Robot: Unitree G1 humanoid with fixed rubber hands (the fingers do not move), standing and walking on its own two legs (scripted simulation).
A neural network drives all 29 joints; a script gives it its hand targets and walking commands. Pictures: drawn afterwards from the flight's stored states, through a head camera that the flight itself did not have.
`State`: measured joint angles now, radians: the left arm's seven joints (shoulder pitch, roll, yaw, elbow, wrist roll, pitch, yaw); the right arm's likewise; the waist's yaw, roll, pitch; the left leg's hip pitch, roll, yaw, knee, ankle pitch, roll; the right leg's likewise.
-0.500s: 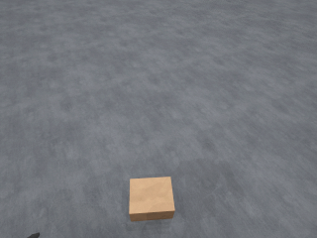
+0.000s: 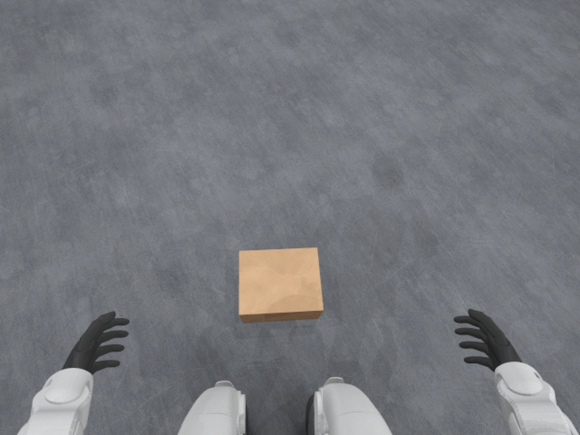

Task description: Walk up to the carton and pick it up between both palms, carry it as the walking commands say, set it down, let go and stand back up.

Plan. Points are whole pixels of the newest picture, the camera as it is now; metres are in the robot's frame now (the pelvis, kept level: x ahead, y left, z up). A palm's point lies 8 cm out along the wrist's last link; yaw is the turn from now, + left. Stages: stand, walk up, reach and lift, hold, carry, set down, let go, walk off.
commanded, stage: reach and lift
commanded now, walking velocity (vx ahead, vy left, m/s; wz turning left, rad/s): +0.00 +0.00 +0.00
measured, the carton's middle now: (279, 285) +0.46 +0.01 -0.67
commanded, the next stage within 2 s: none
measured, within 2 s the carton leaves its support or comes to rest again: neither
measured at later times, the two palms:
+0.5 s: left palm (134, 296) +0.30 +0.25 -0.14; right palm (440, 287) +0.32 -0.25 -0.14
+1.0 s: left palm (171, 234) +0.43 +0.22 -0.19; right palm (389, 224) +0.46 -0.20 -0.19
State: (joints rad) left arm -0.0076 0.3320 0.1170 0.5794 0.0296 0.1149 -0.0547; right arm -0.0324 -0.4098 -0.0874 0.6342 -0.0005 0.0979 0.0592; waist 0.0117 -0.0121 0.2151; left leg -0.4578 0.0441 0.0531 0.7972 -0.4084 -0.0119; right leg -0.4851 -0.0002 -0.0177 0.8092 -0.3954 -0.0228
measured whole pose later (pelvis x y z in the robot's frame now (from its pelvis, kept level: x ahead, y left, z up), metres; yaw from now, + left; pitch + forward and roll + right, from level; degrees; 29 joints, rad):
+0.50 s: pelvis -0.07 -0.01 -0.05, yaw +0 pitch +19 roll +1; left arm -0.60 0.32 0.16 0.72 -0.05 0.20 0.00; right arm -0.65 -0.39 -0.09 0.78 0.00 0.21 0.03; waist 0.02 -0.01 0.16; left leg -1.01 0.05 0.05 1.05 -0.38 -0.01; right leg -1.04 0.00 -0.01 1.07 -0.36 -0.02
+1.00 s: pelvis -0.07 +0.00 -0.09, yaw +1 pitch +38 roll +2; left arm -1.15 0.32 0.24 0.92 -0.09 0.15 0.04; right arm -1.20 -0.39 -0.16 0.95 0.00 0.17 -0.01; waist 0.04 -0.01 0.13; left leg -1.42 0.04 0.04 1.12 -0.36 -0.01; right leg -1.45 0.00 -0.01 1.13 -0.34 -0.02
